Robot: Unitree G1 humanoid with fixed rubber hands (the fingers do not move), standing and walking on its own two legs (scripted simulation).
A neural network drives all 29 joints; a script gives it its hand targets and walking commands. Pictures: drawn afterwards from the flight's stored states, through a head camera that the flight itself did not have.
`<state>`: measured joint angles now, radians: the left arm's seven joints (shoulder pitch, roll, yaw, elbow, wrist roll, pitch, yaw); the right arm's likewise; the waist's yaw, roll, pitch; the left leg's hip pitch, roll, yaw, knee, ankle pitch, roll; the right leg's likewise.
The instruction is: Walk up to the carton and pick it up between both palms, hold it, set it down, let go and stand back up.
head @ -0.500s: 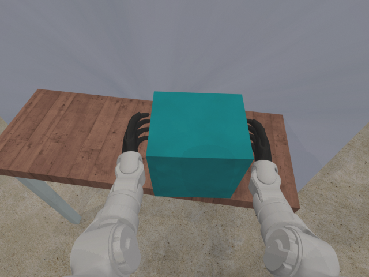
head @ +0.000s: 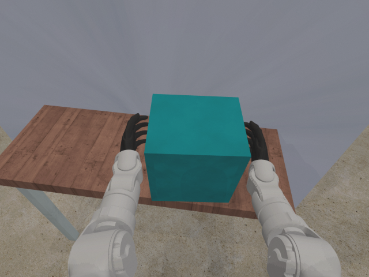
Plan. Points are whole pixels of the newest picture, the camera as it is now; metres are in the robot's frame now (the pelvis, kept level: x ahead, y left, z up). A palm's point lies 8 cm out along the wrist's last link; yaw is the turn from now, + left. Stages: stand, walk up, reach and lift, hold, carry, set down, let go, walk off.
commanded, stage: reach and lift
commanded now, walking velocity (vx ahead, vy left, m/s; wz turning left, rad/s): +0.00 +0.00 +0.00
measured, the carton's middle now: (192, 151) +0.42 +0.00 +0.04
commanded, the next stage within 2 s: hold in 1.86 s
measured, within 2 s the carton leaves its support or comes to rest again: neither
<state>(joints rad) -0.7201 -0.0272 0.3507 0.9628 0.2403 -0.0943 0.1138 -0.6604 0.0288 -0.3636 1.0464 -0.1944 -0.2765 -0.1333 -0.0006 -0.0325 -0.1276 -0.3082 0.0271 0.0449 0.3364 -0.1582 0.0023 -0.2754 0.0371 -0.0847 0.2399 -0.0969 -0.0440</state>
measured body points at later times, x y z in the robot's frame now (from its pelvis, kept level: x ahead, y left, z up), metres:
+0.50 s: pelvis -0.01 +0.01 +0.00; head -0.05 +0.04 +0.45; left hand +0.38 +0.16 +0.15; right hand +0.37 -0.14 +0.14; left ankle +0.00 +0.11 -0.75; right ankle +0.01 -0.09 -0.75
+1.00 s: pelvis -0.02 +0.01 +0.00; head -0.05 +0.03 +0.45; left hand +0.37 +0.17 +0.17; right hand +0.37 -0.13 +0.15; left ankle +0.00 +0.11 -0.75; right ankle +0.01 -0.09 -0.75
